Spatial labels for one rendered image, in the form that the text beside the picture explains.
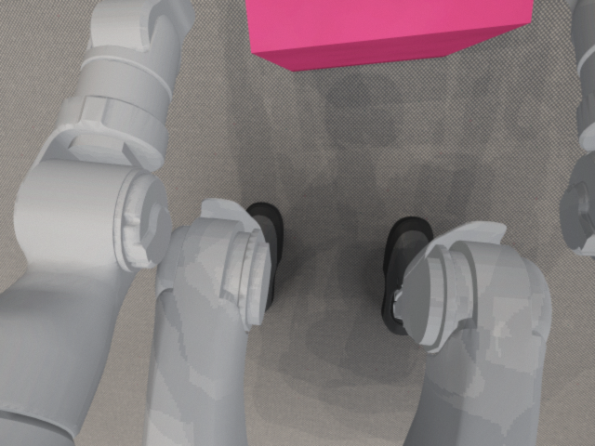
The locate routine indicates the left robot upper arm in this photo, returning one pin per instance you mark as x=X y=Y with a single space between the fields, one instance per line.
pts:
x=86 y=230

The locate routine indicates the left robot forearm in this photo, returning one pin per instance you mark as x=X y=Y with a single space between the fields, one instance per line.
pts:
x=118 y=112

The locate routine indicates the right robot upper arm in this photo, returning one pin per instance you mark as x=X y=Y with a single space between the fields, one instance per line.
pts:
x=577 y=207

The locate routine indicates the right robot foot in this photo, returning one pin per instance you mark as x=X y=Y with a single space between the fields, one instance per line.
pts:
x=407 y=238

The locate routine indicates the carton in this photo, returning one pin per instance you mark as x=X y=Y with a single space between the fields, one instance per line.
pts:
x=302 y=35

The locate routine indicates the right robot forearm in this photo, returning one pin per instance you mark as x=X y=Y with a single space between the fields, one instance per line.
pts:
x=583 y=40

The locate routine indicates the left robot thigh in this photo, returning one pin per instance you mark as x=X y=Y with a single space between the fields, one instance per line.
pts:
x=195 y=390

